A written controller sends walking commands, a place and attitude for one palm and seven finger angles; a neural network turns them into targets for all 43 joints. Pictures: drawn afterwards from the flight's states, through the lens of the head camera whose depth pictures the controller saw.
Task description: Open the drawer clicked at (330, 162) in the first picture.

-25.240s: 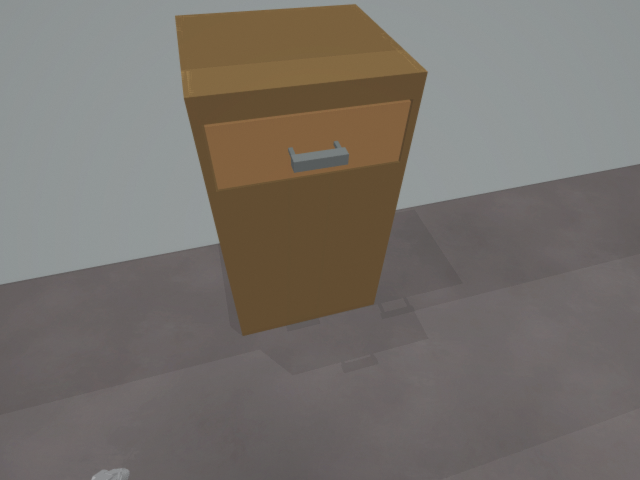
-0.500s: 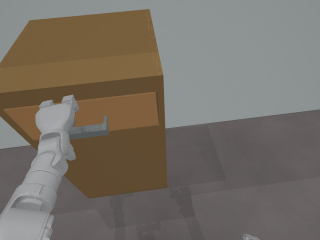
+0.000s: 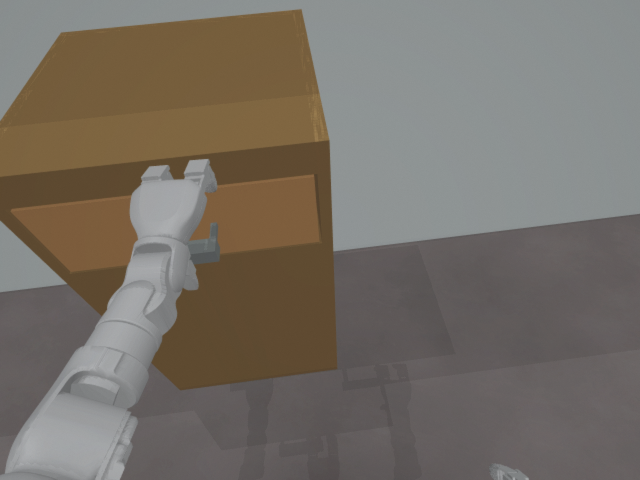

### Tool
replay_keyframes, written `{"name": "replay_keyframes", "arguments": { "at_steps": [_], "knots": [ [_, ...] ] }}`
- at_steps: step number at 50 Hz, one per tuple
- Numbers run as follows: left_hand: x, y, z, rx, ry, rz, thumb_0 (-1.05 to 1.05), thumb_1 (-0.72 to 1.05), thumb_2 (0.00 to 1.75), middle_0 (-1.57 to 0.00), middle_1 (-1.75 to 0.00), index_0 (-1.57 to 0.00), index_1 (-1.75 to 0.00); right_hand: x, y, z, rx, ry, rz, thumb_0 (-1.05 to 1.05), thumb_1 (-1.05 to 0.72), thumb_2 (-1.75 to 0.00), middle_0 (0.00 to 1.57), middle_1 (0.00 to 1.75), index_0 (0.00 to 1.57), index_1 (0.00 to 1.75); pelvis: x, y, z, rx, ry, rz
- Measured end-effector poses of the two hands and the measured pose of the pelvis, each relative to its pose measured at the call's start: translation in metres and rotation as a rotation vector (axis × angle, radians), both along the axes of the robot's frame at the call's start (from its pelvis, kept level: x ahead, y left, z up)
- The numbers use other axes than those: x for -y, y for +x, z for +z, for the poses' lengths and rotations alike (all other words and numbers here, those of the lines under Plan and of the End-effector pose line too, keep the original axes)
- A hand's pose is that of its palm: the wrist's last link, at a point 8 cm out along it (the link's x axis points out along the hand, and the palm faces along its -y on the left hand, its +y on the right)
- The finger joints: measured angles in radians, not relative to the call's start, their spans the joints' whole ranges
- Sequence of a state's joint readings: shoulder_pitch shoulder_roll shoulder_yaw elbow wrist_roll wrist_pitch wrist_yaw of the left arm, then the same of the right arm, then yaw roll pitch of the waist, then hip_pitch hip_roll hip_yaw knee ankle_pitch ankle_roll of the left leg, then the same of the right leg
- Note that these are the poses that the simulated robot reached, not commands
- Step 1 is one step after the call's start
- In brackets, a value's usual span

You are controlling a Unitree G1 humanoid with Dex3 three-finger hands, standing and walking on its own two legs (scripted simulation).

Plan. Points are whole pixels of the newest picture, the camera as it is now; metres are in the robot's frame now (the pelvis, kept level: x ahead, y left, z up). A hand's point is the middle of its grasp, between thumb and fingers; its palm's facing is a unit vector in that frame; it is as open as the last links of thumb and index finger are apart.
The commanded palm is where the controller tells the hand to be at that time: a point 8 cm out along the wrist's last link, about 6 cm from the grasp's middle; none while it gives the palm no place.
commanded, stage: lift the fingers back up to retry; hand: left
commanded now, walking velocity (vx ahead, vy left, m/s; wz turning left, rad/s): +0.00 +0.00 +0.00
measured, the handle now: (180, 243) +0.46 +0.25 -0.01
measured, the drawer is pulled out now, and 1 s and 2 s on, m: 0.00 0.00 0.00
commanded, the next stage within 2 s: re-aim the fingers above the handle in 0.60 s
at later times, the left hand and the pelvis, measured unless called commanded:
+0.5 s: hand (149, 258) +0.39 +0.26 +0.05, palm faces -0.01 -0.01 -1.00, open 13.8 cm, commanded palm +0.39 +0.26 +0.12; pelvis +0.00 -0.02 +0.00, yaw +4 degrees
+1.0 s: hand (154, 262) +0.39 +0.25 +0.04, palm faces -0.07 -0.03 -1.00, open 13.8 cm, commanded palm +0.38 +0.25 +0.12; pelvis +0.00 -0.01 +0.00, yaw +2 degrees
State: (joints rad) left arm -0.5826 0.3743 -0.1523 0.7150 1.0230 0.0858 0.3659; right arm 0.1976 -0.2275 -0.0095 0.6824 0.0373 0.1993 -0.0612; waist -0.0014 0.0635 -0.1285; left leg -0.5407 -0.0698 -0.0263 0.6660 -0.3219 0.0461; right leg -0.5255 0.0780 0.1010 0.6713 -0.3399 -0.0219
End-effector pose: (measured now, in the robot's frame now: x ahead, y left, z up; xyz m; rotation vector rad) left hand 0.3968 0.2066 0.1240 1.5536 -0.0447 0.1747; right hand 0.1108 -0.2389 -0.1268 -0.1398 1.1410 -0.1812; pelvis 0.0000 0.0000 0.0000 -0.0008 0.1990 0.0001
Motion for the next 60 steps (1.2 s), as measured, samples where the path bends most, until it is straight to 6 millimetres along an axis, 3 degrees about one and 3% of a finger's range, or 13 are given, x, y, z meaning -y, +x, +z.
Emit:
{"name": "replay_keyframes", "arguments": {
  "at_steps": [5,9,18,23,30,41,49,54,60],
  "knots": [
    [0.005,0.004,0.01,-0.084,-0.016,0.068,0.0,-0.48,0.3,-0.37,-1.25,-0.34,-1.28,-0.005,-0.009,0.004,-0.013,0.023,-0.023,0.01,-0.9,-0.9,0.2,0.3,0.2,0.3,0.006,0.0,0.006,0.031,0.007,-0.002],
    [0.0,0.005,0.011,-0.149,-0.009,0.081,0.0,-0.49,0.3,-0.36,-1.24,-0.33,-1.27,0.006,-0.013,0.013,0.014,-0.006,-0.041,0.01,-0.9,-0.9,0.2,0.3,0.2,0.3,0.013,-0.001,0.008,0.044,0.009,-0.004],
    [-0.059,-0.025,-0.025,-0.292,-0.004,0.139,0.0,-0.48,0.3,-0.32,-1.21,-0.31,-1.22,0.052,-0.021,0.022,0.022,-0.127,-0.04,0.01,-0.9,-0.9,0.2,0.3,0.2,0.3,0.02,-0.002,0.005,0.025,0.001,0.019],
    [-0.057,-0.032,-0.025,-0.209,-0.001,0.031,0.0,-0.48,0.3,-0.32,-1.2,-0.32,-1.21,0.062,-0.021,0.017,-0.023,-0.168,-0.005,0.01,-0.9,-0.9,0.2,0.3,0.2,0.3,0.018,0.0,0.0,0.006,-0.008,0.058],
    [-0.04,-0.006,-0.01,-0.067,-0.026,0.028,0.0,-0.49,0.3,-0.33,-1.21,-0.32,-1.2,0.045,-0.01,0.008,-0.01,-0.109,-0.01,0.01,-0.91,-0.9,0.2,0.3,0.2,0.3,0.013,0.005,-0.003,-0.016,-0.01,0.053],
    [-0.037,-0.004,-0.004,-0.173,-0.024,0.118,0.0,-0.48,0.3,-0.34,-1.23,-0.34,-1.26,0.005,0.005,0.009,0.04,0.007,-0.005,0.01,-0.9,-0.9,0.2,0.3,0.2,0.3,0.007,0.009,0.003,0.017,0.0,0.019],
    [-0.047,-0.024,-0.027,-0.226,-0.027,0.053,0.0,-0.48,0.3,-0.32,-1.2,-0.32,-1.22,0.016,0.007,0.016,0.052,-0.056,0.019,0.01,-0.9,-0.9,0.2,0.3,0.2,0.3,0.006,0.005,0.002,0.023,-0.006,0.039],
    [-0.041,-0.023,-0.017,-0.111,-0.018,-0.008,0.0,-0.48,0.3,-0.32,-1.2,-0.32,-1.21,0.024,0.006,0.013,0.031,-0.091,0.028,0.01,-0.9,-0.9,0.2,0.3,0.2,0.3,0.003,0.004,-0.001,0.011,-0.011,0.053],
    [-0.043,-0.007,-0.005,-0.066,-0.017,0.086,0.0,-0.49,0.3,-0.32,-1.2,-0.32,-1.21,0.022,0.002,0.009,0.015,-0.064,0.013,0.01,-0.9,-0.9,0.2,0.3,0.2,0.3,0.001,0.006,-0.001,0.003,-0.009,0.044]
  ]
}}
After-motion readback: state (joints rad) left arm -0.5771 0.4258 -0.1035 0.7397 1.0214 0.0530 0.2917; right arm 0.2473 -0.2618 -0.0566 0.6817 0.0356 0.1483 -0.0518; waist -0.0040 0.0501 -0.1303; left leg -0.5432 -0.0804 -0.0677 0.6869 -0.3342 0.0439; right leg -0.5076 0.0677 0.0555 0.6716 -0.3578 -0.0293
